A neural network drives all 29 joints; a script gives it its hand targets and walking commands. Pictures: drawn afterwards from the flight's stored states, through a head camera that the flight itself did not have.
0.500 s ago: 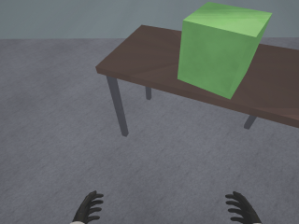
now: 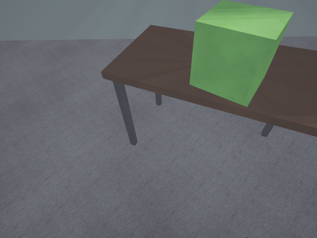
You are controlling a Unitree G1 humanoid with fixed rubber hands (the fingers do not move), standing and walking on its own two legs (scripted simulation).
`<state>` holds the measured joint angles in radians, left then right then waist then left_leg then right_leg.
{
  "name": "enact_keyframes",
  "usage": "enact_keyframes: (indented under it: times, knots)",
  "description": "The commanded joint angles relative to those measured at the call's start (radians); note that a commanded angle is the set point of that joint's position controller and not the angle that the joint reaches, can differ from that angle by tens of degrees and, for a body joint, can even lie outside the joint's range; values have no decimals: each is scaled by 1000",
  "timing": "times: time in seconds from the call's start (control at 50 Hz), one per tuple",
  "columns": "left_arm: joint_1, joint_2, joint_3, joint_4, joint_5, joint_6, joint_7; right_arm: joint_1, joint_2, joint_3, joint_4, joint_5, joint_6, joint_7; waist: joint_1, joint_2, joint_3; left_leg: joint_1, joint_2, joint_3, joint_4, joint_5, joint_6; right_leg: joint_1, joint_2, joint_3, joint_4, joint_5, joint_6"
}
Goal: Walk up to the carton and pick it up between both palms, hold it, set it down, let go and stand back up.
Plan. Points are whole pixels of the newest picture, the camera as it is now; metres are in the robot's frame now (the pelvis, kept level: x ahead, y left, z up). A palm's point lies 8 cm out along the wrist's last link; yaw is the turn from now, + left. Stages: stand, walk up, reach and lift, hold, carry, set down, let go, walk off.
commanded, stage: stand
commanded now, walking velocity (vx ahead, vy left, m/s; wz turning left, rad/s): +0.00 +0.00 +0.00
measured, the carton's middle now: (234, 53) +0.76 -0.25 +0.05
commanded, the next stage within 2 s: none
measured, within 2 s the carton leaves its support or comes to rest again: neither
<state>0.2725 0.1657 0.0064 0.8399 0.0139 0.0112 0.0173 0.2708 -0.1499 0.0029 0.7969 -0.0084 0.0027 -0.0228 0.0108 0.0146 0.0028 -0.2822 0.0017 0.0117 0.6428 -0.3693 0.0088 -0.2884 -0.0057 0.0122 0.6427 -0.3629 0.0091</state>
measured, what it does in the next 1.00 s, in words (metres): stands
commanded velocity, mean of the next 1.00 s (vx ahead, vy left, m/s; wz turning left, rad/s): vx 0.00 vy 0.00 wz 0.00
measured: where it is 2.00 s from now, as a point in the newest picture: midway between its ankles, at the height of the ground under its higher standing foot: outside the picture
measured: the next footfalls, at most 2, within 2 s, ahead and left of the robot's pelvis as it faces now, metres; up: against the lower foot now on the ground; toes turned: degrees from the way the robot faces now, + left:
none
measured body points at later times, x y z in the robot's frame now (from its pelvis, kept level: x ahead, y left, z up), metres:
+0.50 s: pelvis +0.02 -0.01 +0.01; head +0.02 -0.01 +0.46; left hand +0.03 +0.21 -0.15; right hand +0.04 -0.23 -0.15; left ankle -0.02 +0.12 -0.72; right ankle -0.01 -0.13 -0.72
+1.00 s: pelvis +0.01 -0.01 +0.01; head +0.01 -0.01 +0.46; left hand -0.02 +0.19 -0.15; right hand +0.00 -0.22 -0.15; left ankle -0.02 +0.12 -0.72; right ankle -0.01 -0.13 -0.72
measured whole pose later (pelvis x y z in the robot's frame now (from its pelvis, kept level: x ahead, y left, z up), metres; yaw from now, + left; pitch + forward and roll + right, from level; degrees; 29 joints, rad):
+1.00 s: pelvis +0.01 -0.01 +0.01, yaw +1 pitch -3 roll +0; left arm 0.28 0.10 -0.01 1.19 0.02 0.00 0.04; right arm 0.30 -0.12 -0.01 1.14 -0.01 0.00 -0.04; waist 0.01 0.01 0.04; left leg -0.13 0.00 -0.01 0.47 -0.29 0.00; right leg -0.13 -0.01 -0.01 0.47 -0.29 0.00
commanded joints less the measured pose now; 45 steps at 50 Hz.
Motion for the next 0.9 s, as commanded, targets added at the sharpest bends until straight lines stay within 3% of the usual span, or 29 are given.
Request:
enact_keyframes:
  times: [0.0,0.02,0.06,0.08,0.12,0.14,0.16,0.22,0.26,0.28,0.3,0.34,0.4,0.44,0.46,0.5,0.52,0.56,0.58,0.6,0.62,0.66,0.68,0.72,0.78,0.82,0.84,0.86,0.88]
  knots:
    - [-2,111,27,-29,10,-19,14,17,-145,-55,-47,-15,-10,-10,-20,-63,9,2,55,-75,-124,194,60,0,-27,53,-140,298,-43]
    - [35,114,32,-13,8,-22,10,36,-146,-57,-31,-18,-16,-18,-11,-16,4,12,64,-84,-147,187,57,13,-42,54,-139,281,-36]
    - [11,78,17,2,2,-24,8,52,-148,-57,2,-11,-13,-8,-15,-3,-8,33,47,-44,-158,219,50,27,-34,52,-145,311,-32]
    - [30,131,39,19,-4,-28,10,79,-93,-41,21,3,-12,-17,-35,-44,6,33,55,-77,-181,253,62,21,-41,58,-136,306,-29]
    - [-3,132,44,31,3,-19,21,45,-119,-48,28,-7,-12,-16,-22,-68,33,-8,62,-93,-204,228,65,49,-36,46,-149,279,-23]
    - [10,124,45,25,6,-23,16,21,-92,-35,47,7,-17,-13,16,-21,29,30,65,-91,-196,297,53,48,-49,52,-157,281,-37]
    - [45,99,35,45,-3,-24,13,48,-114,-48,61,-4,-17,-19,10,24,-12,46,68,-90,-189,270,61,71,-44,55,-161,290,-36]
    - [-3,102,30,66,2,-31,17,20,-108,-52,73,-6,-31,-9,-4,-43,-19,101,70,-85,-182,397,49,80,-58,53,-163,362,-42]
    - [102,70,17,125,-2,-34,27,49,-119,-54,105,-13,-32,-17,24,13,-63,122,74,-63,-166,465,48,140,-78,75,-155,444,-49]
    - [72,123,33,122,-5,-33,29,81,-73,-41,123,8,-32,-15,-10,-14,-38,114,57,-57,-177,480,41,136,-74,65,-151,448,-39]
    - [39,131,44,127,-3,-30,30,83,-37,-31,137,3,-29,-13,-17,-37,26,106,75,-67,-193,469,57,78,-73,78,-167,439,-47]
    - [87,111,38,156,6,-22,36,64,-62,-36,158,-2,-19,-25,-5,19,23,120,72,-71,-184,408,46,75,-68,61,-185,400,-30]
    - [51,58,18,172,2,-24,34,83,-145,-63,167,4,-24,-33,-1,-20,-3,146,75,-73,-201,466,48,96,-59,48,-173,402,-44]
    - [1,81,25,180,9,-26,31,35,-68,-43,173,5,-14,-28,-8,-36,55,103,68,-74,-223,405,38,77,-57,44,-198,368,-44]
    - [7,83,26,182,9,-20,36,68,-54,-37,197,2,-16,-27,-19,48,41,121,59,-57,-214,388,38,84,-61,57,-197,339,-40]
    - [53,52,15,216,5,-19,40,41,-52,-34,191,-7,-23,-30,-8,24,44,127,80,-73,-212,435,49,101,-81,66,-224,391,-43]
    - [25,84,20,217,0,-24,37,72,-70,-42,214,0,-18,-27,-12,-45,50,125,68,-74,-219,424,41,118,-69,53,-223,380,-35]
    - [39,41,9,242,-5,-32,29,111,-71,-38,248,-1,-12,-33,-15,-60,37,156,75,-66,-219,450,32,115,-70,57,-218,402,-32]
    - [52,51,15,247,-7,-28,24,86,-64,-34,262,-2,-15,-27,1,-7,59,125,79,-83,-215,394,46,123,-61,50,-250,336,-40]
    - [62,67,19,274,4,-22,35,89,-73,-45,254,0,-18,-29,-22,-16,94,128,69,-78,-228,333,43,85,-67,60,-246,336,-52]
    - [67,75,24,271,-2,-22,34,95,-82,-42,265,5,-22,-25,-9,-62,92,111,64,-82,-236,333,41,114,-68,55,-251,347,-51]
    - [16,39,14,271,-4,-33,24,82,-76,-40,264,-4,-21,-25,-13,-60,75,135,84,-82,-228,404,42,108,-78,57,-232,403,-40]
    - [72,30,6,287,-4,-28,24,67,-75,-37,278,-4,-20,-24,15,-12,75,113,80,-74,-237,413,44,136,-73,57,-237,384,-45]
    - [71,5,0,311,2,-21,30,59,-54,-38,281,-2,-16,-28,13,-52,99,114,72,-89,-248,326,42,108,-76,58,-250,319,-48]
    - [61,23,-2,322,-1,-15,36,112,-76,-41,297,-1,-13,-26,-19,-48,71,125,59,-73,-253,284,35,126,-70,53,-254,319,-39]
    - [73,49,16,314,-9,-21,32,59,-33,-20,303,-6,-17,-27,15,10,66,95,78,-92,-260,310,48,155,-71,65,-266,305,-39]
    - [60,52,6,333,-2,-21,32,104,-72,-39,314,-2,-19,-20,-14,0,70,100,57,-69,-258,291,34,154,-72,60,-248,321,-34]
    - [27,35,1,315,-1,-15,32,79,-61,-30,311,-4,-18,-22,-7,35,125,74,54,-67,-266,333,31,145,-82,60,-256,336,-36]
    - [42,42,-1,310,5,-20,26,68,-67,-32,324,2,-16,-23,2,-10,109,95,63,-69,-263,328,34,122,-71,57,-264,298,-46]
